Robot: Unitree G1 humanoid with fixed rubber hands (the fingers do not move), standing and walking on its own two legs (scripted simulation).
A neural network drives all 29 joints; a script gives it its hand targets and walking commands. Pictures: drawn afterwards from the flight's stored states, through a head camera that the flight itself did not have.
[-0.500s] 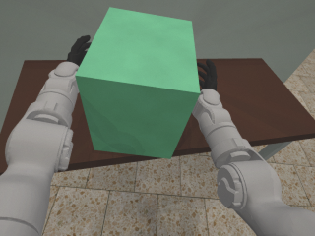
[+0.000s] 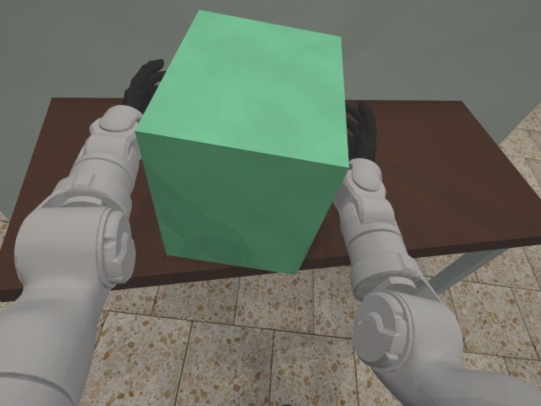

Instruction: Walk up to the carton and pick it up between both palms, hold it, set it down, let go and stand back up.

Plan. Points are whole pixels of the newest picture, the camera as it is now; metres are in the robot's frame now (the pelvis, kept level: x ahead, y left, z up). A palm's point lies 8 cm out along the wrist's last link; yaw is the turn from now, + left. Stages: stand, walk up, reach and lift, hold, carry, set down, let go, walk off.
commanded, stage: reach and lift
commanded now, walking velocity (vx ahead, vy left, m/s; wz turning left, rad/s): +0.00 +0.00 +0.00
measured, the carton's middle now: (250, 149) +0.49 +0.00 +0.08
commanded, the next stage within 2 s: none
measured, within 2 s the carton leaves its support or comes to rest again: leaves its support in 0.98 s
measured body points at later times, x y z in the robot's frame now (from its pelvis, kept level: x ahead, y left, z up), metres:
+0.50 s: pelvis +0.04 +0.01 +0.01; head +0.06 +0.05 +0.45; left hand +0.51 +0.16 +0.14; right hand +0.42 -0.16 +0.14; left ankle +0.00 +0.09 -0.74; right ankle +0.03 -0.16 -0.74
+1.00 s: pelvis +0.03 +0.00 +0.00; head +0.04 +0.05 +0.45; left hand +0.50 +0.16 +0.15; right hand +0.42 -0.16 +0.14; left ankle +0.00 +0.09 -0.74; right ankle +0.03 -0.16 -0.74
